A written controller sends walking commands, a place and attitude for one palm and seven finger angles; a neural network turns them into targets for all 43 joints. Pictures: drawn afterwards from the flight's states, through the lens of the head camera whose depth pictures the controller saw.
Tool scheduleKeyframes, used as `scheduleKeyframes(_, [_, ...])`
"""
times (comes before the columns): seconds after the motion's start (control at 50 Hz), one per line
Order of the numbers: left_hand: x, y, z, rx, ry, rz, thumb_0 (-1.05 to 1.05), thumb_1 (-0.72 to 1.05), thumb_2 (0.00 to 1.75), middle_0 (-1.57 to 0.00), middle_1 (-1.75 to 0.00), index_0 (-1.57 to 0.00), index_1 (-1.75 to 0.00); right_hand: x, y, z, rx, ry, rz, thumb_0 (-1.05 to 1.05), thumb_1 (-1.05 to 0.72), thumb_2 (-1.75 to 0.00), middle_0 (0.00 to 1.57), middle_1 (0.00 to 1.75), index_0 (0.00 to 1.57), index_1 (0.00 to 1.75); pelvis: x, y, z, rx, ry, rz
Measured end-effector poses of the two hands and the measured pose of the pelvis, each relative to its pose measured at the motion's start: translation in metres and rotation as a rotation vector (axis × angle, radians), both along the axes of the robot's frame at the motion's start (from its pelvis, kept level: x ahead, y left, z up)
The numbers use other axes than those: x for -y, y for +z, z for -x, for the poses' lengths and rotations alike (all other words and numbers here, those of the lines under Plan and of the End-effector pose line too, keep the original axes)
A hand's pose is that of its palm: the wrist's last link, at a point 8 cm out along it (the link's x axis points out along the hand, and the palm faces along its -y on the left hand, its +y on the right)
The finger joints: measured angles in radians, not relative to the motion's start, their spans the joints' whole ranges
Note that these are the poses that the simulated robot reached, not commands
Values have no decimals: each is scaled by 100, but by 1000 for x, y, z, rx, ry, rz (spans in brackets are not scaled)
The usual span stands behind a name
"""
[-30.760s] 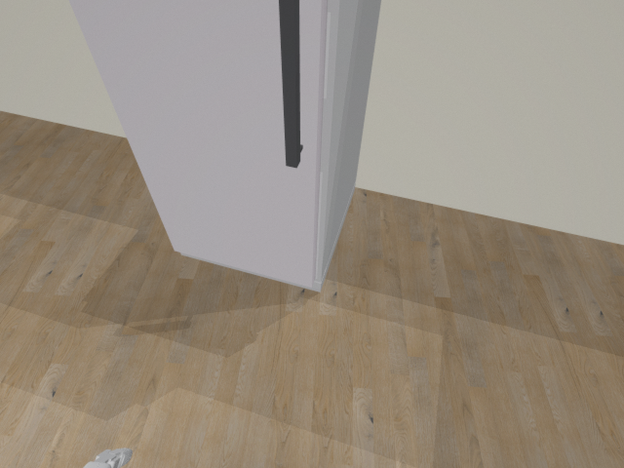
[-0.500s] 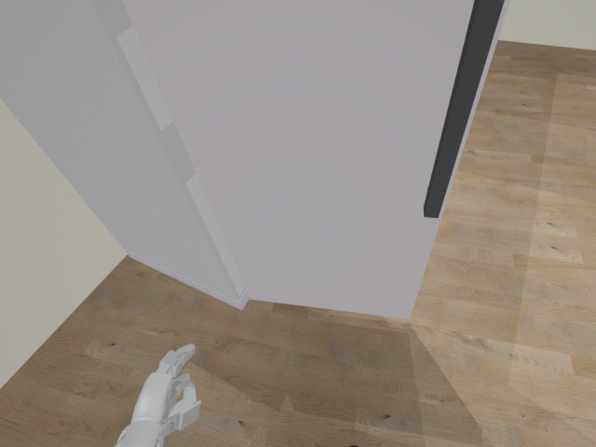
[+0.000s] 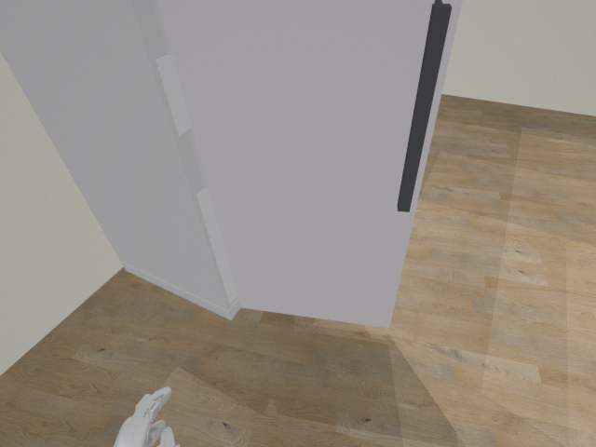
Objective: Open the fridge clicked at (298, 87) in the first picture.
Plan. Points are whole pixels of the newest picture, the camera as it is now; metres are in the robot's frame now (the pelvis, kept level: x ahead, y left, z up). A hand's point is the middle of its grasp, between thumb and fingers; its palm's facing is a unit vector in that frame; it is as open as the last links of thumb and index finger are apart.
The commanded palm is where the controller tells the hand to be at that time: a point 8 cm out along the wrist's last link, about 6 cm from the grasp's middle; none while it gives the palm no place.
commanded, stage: stop stepping back and stand still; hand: right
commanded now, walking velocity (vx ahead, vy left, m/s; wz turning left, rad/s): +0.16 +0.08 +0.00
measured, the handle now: (418, 121) +0.69 -0.17 +0.14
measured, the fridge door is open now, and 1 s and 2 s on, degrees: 73 73 73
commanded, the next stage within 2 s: let the arm hang, fingers relaxed in 0.84 s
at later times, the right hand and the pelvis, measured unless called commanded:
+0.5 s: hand out of the picture +0.21 -0.28 +0.18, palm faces +0.49 +0.75 -0.45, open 7.4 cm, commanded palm +0.14 -0.31 +0.19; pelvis +0.01 -0.01 +0.01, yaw -3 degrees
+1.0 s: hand out of the picture +0.25 -0.30 +0.12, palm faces +0.32 +0.81 -0.49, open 7.4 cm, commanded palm none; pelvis +0.04 -0.03 +0.01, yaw -3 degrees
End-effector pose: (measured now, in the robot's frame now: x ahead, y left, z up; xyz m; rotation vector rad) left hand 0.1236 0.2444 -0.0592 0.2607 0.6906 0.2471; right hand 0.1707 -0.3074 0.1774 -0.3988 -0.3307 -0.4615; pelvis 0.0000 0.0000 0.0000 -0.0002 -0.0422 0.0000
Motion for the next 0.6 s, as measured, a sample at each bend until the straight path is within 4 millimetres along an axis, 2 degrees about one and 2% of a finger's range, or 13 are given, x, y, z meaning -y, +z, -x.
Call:
scheduleKeyframes(0.08, [18, -2, 14, -7, -26, 81, 1, 90, 90, -20, -30, -21, -30, -11, 19, 13, -40, 45, 114, 1, -89, -89, 21, 30, 21, 30, -5, 8, 3, -3, -5, -13])
scheduleKeyframes(0.14, [21, -16, 16, -52, -68, 104, 1, 90, 90, -20, -30, -21, -30, -16, 30, 28, -34, 42, 210, 1, -89, -89, 21, 30, 21, 31, -8, 2, 5, -15, -19, -9])
scheduleKeyframes(0.18, [20, -24, 15, -99, -94, 97, 1, 90, 90, -21, -30, -21, -30, -12, 33, 36, -16, 18, 211, 1, -89, -89, 21, 30, 21, 31, -7, 2, 7, -6, -19, -6])
scheduleKeyframes(0.24, [17, -24, 12, -134, -102, 81, 1, 90, 90, -21, -30, -21, -30, 1, 30, 41, -12, -46, 155, 1, -89, -89, 21, 30, 21, 31, -2, 6, 3, -3, -20, 1])
scheduleKeyframes(0.32, [14, -20, -4, -91, -108, 28, 1, 90, 90, -21, -30, -21, -30, 14, 15, 34, -16, -87, 76, 1, -89, -89, 21, 30, 21, 31, 8, 3, -3, 3, -34, -6])
scheduleKeyframes(0.4, [19, -15, -25, -29, -100, 25, 1, 90, 90, -20, -30, -21, -30, 15, 6, 19, -28, -64, 67, 1, -89, -89, 21, 30, 21, 31, 12, -2, -4, 15, -36, 9])
scheduleKeyframes(0.52, [36, -6, -54, 22, -152, 98, 1, 90, 90, -20, -30, -20, -30, 2, 22, 9, -86, -30, 156, 1, -89, -89, 21, 30, 21, 31, 6, 6, -16, -13, -54, -4])
scheduleKeyframes(0.6, [40, -8, -68, 0, -165, 112, 1, 90, 90, -20, -30, -21, -30, 4, 27, 6, -105, -32, 171, 1, -89, -89, 21, 30, 21, 31, 8, 9, -28, -31, -47, -10])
